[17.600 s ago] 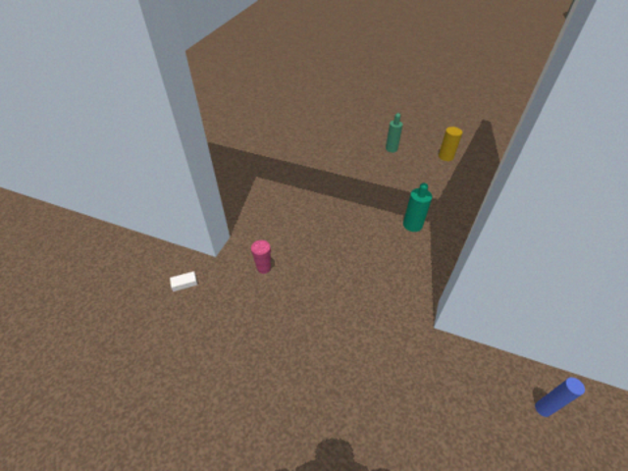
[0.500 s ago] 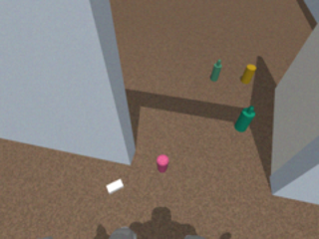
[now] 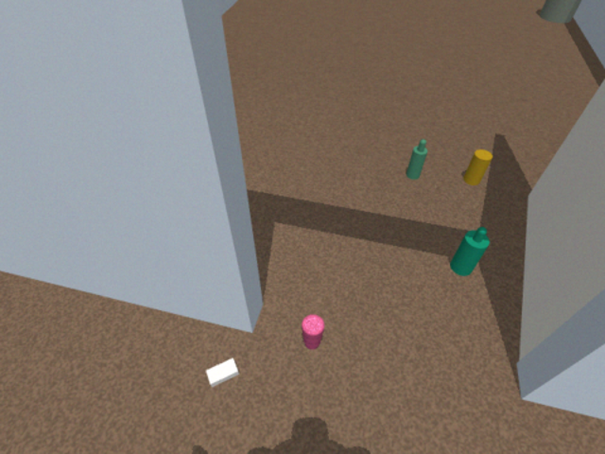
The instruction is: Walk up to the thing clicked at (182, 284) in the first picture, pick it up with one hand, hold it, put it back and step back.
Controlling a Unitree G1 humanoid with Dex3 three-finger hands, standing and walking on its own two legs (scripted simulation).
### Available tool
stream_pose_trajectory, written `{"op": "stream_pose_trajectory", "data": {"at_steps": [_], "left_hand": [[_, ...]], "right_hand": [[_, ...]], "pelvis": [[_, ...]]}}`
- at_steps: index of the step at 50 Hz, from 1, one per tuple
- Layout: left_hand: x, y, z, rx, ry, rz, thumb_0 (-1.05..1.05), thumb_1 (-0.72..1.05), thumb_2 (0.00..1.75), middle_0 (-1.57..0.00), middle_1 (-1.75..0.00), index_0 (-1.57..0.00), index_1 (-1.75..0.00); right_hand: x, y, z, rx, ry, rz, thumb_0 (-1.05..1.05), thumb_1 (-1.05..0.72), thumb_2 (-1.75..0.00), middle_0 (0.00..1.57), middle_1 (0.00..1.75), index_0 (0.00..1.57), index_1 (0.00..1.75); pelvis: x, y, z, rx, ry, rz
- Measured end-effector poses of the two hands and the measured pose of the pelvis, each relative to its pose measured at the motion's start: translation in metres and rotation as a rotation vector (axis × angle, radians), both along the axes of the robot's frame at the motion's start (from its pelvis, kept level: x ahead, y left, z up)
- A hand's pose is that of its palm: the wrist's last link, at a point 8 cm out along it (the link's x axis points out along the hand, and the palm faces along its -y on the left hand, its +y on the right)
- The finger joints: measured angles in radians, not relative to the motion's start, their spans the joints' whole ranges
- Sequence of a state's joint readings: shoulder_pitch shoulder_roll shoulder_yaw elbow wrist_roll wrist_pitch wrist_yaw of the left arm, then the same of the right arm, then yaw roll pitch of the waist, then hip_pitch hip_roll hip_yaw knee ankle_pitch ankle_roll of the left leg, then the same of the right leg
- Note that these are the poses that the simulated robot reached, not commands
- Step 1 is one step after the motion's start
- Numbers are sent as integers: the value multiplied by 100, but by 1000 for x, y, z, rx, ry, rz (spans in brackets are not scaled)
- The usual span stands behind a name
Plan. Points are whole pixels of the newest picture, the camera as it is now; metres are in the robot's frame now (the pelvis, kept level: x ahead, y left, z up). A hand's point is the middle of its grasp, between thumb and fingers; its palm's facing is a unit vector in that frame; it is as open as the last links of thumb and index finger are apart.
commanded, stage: walk up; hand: left
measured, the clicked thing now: (222, 372) +0.50 +0.27 -0.75
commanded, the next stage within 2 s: stand in 0.96 s
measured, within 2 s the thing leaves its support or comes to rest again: neither
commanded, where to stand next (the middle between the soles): +0.11 -0.01 m, yaw +2 degrees
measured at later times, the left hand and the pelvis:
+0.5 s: hand out of the picture +0.10 +0.26 -0.14, palm faces +0.06 -0.95 -0.31, open 7.4 cm; pelvis +0.01 +0.00 +0.01, yaw +2 degrees
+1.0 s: hand out of the picture +0.10 +0.27 -0.14, palm faces +0.09 -0.94 -0.32, open 7.4 cm; pelvis +0.02 +0.00 +0.01, yaw +4 degrees
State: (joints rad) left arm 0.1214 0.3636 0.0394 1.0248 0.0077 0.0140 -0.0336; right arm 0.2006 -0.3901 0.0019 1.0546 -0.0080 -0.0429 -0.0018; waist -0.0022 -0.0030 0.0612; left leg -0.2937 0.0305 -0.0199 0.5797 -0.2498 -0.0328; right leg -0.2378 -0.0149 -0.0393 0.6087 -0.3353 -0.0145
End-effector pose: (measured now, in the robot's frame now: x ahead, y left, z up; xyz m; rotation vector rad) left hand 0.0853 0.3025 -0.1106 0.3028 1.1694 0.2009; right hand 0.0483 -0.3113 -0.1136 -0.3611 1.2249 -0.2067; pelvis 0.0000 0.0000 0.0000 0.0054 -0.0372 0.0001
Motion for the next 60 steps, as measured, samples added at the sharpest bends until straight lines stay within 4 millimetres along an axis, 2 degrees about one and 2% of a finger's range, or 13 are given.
{"op": "stream_pose_trajectory", "data": {"at_steps": [10,19,31,42,50,60], "left_hand": [[15,3,2,-13,-15,34,1,91,90,-21,-30,-20,-30],[12,2,4,-20,-3,54,1,91,90,-21,-30,-20,-30],[1,4,3,-23,29,85,1,91,90,-21,-30,-20,-30],[0,8,3,-24,27,99,1,91,90,-21,-30,-20,-30],[0,7,3,-23,23,105,1,91,90,-20,-30,-20,-30],[-10,1,8,-16,64,81,1,91,90,-21,-30,-20,-30]], "right_hand": [[32,5,9,-12,-26,34,1,-90,-90,20,30,20,30],[54,11,14,-1,-58,57,1,-90,-90,20,30,20,30],[56,16,12,7,-21,65,1,-90,-90,20,30,20,30],[56,18,13,-3,-6,68,1,-90,-90,20,30,20,30],[62,18,14,-2,-7,79,1,-90,-90,20,30,20,30],[73,29,11,50,-29,76,1,-90,-90,20,30,20,30]], "pelvis": [[5,1,6,-9,2,18],[7,0,9,-11,3,29],[12,2,12,-15,7,47],[14,4,12,-16,8,62],[15,3,12,-15,6,65],[17,4,17,-11,3,50]]}}
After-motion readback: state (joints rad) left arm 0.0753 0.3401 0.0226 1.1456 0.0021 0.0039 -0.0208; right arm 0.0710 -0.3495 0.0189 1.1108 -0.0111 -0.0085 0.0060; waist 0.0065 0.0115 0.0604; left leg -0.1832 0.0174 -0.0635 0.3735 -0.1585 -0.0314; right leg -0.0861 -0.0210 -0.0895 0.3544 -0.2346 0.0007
